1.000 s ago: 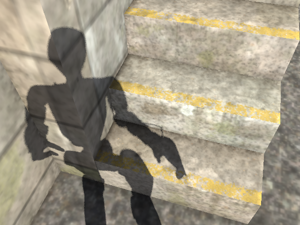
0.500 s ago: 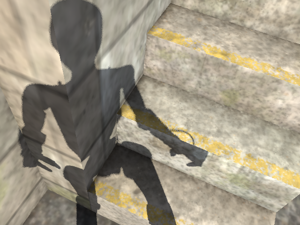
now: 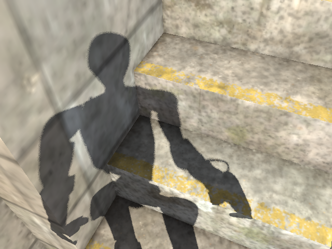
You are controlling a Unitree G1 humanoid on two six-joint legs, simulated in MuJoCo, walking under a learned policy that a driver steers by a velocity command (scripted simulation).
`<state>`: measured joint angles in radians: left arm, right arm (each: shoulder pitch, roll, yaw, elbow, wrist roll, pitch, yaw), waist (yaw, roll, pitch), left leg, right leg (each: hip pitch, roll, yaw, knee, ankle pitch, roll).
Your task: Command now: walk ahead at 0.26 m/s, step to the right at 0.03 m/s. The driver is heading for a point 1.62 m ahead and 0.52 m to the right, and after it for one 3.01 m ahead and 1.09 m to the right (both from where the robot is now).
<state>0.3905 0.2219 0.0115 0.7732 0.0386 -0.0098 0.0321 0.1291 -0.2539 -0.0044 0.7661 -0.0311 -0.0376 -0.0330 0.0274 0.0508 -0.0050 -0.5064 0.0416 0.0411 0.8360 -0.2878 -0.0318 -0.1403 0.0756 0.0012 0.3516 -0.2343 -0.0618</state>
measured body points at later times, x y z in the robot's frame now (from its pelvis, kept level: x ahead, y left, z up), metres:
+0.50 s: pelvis +0.06 -0.05 -0.01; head +0.07 -0.05 +0.44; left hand +0.17 +0.19 -0.13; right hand +0.12 -0.28 -0.15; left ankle +0.05 +0.09 -0.72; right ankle +0.06 -0.16 -0.74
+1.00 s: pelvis +0.09 -0.06 +0.00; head +0.11 -0.05 +0.45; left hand +0.15 +0.19 -0.15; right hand +0.18 -0.29 -0.14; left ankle +0.09 +0.08 -0.74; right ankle +0.06 -0.16 -0.74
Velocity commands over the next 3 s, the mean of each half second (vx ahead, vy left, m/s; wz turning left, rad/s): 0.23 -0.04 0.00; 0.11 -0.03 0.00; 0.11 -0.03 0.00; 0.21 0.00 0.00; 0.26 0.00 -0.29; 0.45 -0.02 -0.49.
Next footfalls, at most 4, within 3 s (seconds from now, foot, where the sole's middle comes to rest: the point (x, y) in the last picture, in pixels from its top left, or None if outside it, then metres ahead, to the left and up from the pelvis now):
0.12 left None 0.13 0.09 -0.78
0.42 right None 0.10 -0.16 -0.78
1.80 left None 0.16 0.08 -0.78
2.62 right None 0.24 -0.33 -0.58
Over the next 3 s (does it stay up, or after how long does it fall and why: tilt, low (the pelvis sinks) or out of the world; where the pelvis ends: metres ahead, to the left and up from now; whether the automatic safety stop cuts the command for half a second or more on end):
stays up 0.20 -0.26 0.19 its command is cut before an obstacle from the start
